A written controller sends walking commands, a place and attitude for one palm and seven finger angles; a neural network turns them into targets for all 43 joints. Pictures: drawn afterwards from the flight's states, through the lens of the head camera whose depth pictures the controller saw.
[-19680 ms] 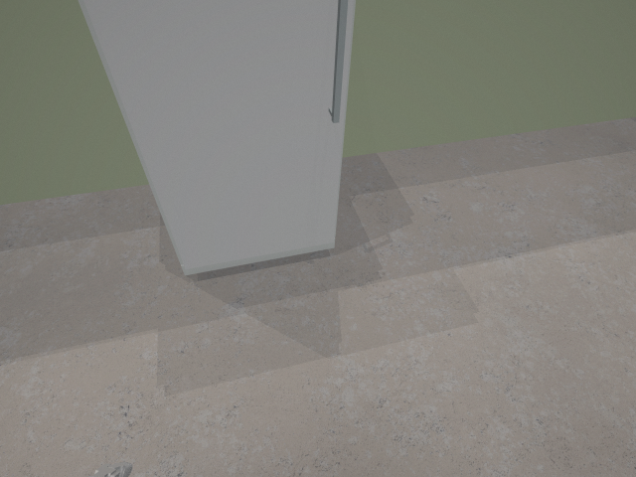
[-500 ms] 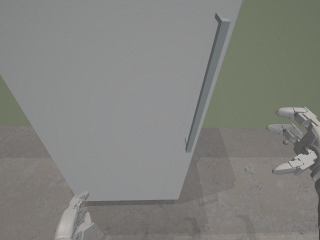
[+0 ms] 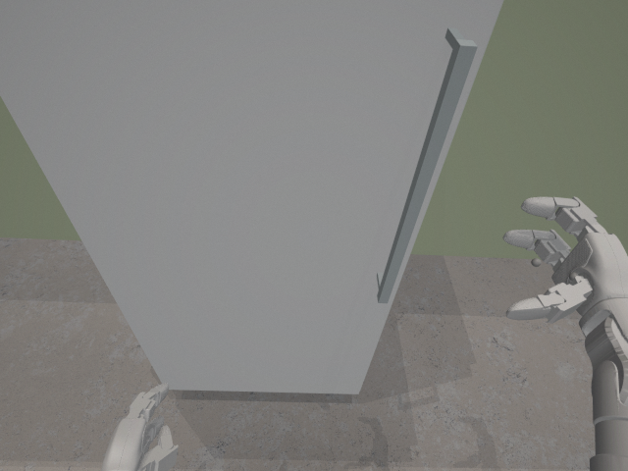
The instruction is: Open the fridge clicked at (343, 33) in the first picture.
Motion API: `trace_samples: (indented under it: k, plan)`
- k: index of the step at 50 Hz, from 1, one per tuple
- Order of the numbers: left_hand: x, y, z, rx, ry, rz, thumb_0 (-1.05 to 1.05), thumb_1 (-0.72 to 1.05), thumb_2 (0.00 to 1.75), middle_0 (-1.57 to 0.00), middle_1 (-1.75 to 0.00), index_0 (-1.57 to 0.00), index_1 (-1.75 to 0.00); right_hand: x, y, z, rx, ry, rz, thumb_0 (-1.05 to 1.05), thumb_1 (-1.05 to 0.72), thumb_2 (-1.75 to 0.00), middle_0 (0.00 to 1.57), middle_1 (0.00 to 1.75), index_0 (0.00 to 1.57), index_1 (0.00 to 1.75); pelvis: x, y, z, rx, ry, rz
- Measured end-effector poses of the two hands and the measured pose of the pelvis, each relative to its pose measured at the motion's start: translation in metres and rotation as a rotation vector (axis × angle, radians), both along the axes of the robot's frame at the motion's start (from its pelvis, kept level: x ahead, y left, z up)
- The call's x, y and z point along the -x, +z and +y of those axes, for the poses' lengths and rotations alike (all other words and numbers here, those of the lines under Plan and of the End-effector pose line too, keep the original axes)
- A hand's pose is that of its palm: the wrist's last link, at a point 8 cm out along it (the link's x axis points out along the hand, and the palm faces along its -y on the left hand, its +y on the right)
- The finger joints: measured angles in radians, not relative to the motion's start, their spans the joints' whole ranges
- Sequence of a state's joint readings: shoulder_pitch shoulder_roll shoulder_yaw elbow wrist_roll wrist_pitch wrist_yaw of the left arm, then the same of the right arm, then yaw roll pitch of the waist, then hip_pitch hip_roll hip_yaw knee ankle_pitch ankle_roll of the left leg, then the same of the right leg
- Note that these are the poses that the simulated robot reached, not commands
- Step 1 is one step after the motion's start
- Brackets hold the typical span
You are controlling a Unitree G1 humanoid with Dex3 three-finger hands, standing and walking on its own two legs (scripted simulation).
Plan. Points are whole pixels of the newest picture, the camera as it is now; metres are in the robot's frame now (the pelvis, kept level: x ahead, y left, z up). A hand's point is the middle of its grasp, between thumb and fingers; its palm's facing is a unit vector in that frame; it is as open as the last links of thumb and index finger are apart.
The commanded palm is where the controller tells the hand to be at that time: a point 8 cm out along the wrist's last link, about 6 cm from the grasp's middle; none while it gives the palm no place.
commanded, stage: move the hooked fingers beside the handle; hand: right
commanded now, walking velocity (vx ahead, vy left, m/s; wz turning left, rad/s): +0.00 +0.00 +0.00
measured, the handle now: (409, 200) +0.46 -0.11 +0.13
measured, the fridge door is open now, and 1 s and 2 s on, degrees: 0 0 0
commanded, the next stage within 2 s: feel for the door with the fingertips in 1.68 s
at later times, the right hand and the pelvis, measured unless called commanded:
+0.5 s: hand (498, 239) +0.37 -0.20 +0.15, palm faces +0.00 +1.00 -0.01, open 14.0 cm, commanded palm +0.35 -0.25 +0.16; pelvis -0.01 +0.00 +0.00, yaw +0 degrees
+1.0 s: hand (463, 215) +0.41 -0.17 +0.15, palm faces -0.01 +1.00 +0.01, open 14.0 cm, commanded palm +0.38 -0.23 +0.15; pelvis +0.00 +0.00 +0.00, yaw +1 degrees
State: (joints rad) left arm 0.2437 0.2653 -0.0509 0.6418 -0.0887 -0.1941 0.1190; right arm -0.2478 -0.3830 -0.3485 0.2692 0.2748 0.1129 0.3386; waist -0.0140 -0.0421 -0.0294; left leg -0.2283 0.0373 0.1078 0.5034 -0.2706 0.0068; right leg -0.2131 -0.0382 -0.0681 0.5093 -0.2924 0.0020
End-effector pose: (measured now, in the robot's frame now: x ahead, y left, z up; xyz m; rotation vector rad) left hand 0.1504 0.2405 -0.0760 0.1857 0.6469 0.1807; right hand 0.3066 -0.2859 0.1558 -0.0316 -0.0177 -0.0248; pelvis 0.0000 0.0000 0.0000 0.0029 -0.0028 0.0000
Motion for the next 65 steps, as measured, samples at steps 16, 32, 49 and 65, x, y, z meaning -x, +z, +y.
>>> trace_samples:
  k: [16, 32, 49, 65]
  plan:
    - [0.009, -0.004, 0.002, 0.007, 0.014, 0.034, 0.01, 0.91, 0.9, -0.2, -0.3, -0.2, -0.3, -0.018, -0.001, 0.018, -0.02, 0.018, 0.0, -0.01, 0.5, -0.3, 0.3, 1.2, 0.3, 1.2, 0.003, 0.0, 0.001, 0.001, 0.002, 0.005]
    - [0.039, -0.014, 0.007, 0.007, 0.057, 0.135, 0.01, 0.91, 0.9, -0.2, -0.3, -0.2, -0.3, -0.054, -0.003, 0.042, -0.027, 0.031, 0.017, -0.01, 0.5, -0.3, 0.3, 1.2, 0.3, 1.2, 0.007, 0.0, 0.0, 0.002, 0.012, 0.02]
    - [0.063, -0.024, 0.013, 0.015, 0.094, 0.231, 0.01, 0.91, 0.9, -0.2, -0.3, -0.2, -0.3, -0.082, -0.008, 0.064, -0.038, 0.035, 0.021, -0.01, 0.5, -0.3, 0.3, 1.2, 0.3, 1.2, 0.005, -0.001, 0.0, 0.004, 0.024, 0.043]
    - [0.055, -0.022, 0.013, 0.006, 0.088, 0.232, 0.01, 0.91, 0.9, -0.2, -0.3, -0.2, -0.3, -0.076, -0.013, 0.052, -0.035, 0.034, 0.028, -0.01, 0.5, -0.3, 0.3, 1.2, 0.3, 1.2, 0.003, -0.001, -0.002, -0.001, 0.017, 0.046]
